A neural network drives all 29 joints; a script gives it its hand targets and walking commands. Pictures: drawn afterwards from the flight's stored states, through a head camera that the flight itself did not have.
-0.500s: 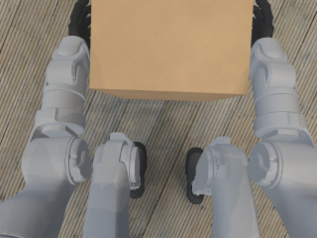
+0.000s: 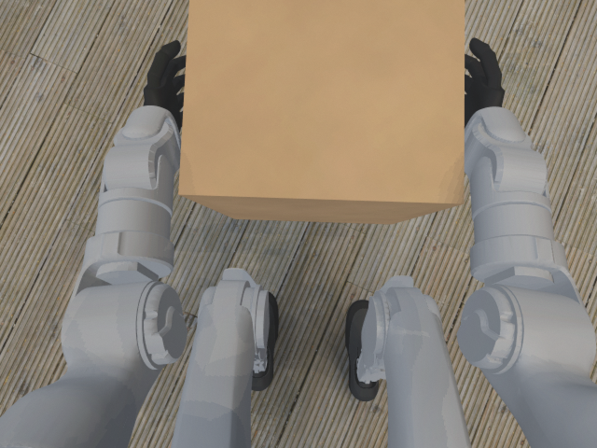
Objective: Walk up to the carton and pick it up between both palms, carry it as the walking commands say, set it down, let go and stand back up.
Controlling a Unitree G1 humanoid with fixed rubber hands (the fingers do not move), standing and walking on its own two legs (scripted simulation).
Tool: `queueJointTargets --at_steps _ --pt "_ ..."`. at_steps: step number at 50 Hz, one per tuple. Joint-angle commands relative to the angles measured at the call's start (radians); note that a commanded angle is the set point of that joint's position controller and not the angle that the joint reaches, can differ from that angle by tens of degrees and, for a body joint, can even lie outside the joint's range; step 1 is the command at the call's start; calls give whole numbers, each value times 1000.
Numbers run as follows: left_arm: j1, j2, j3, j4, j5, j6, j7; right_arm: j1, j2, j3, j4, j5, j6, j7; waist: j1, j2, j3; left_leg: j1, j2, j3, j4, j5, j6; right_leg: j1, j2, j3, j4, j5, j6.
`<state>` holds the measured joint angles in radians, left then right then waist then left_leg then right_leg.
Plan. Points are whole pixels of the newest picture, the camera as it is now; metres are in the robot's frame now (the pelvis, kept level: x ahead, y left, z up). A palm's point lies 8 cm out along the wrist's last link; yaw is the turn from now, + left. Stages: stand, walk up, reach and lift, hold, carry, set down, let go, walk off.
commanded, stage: reach and lift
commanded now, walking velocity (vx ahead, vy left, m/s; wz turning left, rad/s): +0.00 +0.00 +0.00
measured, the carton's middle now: (318, 126) +0.52 +0.02 -0.15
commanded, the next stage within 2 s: none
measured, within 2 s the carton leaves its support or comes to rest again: neither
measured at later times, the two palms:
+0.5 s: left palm (134, 103) +0.48 +0.20 +0.00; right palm (521, 103) +0.49 -0.17 +0.00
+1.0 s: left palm (83, 83) +0.46 +0.20 +0.08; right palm (593, 81) +0.47 -0.17 +0.08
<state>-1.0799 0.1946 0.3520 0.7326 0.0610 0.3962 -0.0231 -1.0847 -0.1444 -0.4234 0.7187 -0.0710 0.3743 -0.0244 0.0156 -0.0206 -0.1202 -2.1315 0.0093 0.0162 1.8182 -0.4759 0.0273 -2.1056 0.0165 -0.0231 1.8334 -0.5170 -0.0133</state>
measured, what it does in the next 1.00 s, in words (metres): rises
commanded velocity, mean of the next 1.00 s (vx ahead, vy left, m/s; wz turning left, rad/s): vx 0.00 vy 0.00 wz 0.00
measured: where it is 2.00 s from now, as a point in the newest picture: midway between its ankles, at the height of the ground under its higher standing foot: (311, 361)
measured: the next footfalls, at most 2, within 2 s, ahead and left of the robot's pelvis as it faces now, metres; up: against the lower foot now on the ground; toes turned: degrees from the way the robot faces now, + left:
none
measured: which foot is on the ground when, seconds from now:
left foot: down 0.00-1.00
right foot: down 0.00-1.00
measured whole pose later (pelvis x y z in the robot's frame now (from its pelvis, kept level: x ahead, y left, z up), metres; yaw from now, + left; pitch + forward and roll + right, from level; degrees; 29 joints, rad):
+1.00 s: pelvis +0.03 +0.00 +0.13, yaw +0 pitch +39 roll +0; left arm -0.78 0.05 0.42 0.60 0.18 0.43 -0.08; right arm -0.79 -0.04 -0.45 0.62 -0.15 0.39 0.05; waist 0.02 -0.02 -0.24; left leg -1.64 0.00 0.02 1.39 -0.42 0.02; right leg -1.63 0.03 0.00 1.40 -0.46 -0.01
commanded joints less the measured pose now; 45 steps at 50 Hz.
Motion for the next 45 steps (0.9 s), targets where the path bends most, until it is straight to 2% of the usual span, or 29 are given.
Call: queueJointTargets --at_steps 1,45 --pt "-702 -991 -451 -159 -139 -32 -236 -673 1022 496 -87 142 -8 255 14 20 -1147 722 -138 20 -160 269 -7 544 134 -22 -190 232 3" --pt "-393 -1104 -447 -203 -50 -10 -288 -350 1098 507 -117 76 13 321 13 8 -1017 1052 -140 -13 -533 287 -12 860 138 22 -556 256 7"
